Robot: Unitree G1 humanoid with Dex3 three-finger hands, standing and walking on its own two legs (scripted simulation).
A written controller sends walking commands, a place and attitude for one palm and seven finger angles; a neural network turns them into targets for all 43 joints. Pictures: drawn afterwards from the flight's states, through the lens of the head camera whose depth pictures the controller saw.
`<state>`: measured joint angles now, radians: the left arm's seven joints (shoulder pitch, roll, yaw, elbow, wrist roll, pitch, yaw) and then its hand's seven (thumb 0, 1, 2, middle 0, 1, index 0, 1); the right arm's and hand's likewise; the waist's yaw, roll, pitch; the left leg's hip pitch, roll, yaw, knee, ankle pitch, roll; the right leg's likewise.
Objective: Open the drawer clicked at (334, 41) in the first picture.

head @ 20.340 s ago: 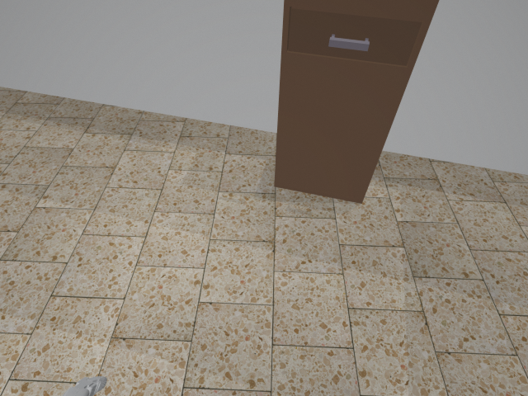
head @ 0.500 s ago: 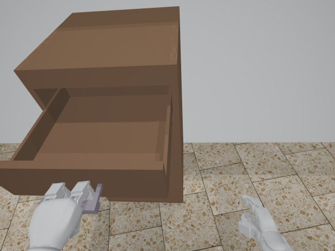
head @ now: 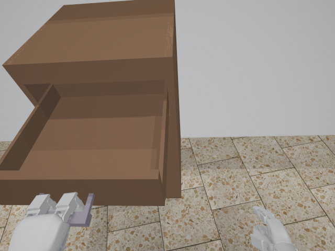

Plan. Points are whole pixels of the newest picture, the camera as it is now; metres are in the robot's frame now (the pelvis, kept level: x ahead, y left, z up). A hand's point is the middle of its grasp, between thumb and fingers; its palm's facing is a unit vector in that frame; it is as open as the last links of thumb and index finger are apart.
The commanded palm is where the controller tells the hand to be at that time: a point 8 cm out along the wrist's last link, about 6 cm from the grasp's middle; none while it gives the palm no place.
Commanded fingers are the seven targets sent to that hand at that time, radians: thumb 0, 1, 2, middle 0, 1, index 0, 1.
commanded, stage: open the thumb to release the handle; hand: left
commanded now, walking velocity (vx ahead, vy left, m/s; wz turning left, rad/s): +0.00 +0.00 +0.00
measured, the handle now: (62, 208) +0.19 +0.25 +0.06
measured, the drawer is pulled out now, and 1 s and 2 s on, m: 0.30 0.29 0.29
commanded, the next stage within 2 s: lift the hand off the handle in 0.44 s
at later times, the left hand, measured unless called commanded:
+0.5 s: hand (55, 238) +0.13 +0.24 +0.04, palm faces +0.00 -0.12 -0.99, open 12.9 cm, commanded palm +0.10 +0.24 +0.10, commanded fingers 0.00 -0.50 0.30 -0.30 -1.20 -0.30 -1.20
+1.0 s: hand (58, 230) +0.15 +0.24 +0.05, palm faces +0.03 -0.13 -0.99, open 13.6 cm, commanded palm +0.12 +0.24 +0.12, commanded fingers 0.00 -0.50 0.30 -0.30 -1.20 -0.30 -1.20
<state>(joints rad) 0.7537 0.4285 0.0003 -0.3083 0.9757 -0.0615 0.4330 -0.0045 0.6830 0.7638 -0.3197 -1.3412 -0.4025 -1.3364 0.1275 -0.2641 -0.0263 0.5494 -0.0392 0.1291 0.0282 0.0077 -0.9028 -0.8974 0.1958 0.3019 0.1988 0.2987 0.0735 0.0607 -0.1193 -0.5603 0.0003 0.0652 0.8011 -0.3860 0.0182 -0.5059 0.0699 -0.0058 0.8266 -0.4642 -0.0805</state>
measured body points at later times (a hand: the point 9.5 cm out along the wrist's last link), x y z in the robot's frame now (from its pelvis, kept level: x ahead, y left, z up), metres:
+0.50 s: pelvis -0.01 +0.00 +0.01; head +0.01 -0.03 +0.45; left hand +0.13 +0.25 +0.10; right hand +0.22 -0.20 -0.09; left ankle +0.01 +0.11 -0.70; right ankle -0.03 -0.07 -0.70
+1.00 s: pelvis -0.02 +0.01 +0.01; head -0.01 -0.03 +0.46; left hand +0.14 +0.25 +0.10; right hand +0.20 -0.19 -0.09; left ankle +0.01 +0.11 -0.70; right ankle -0.03 -0.07 -0.70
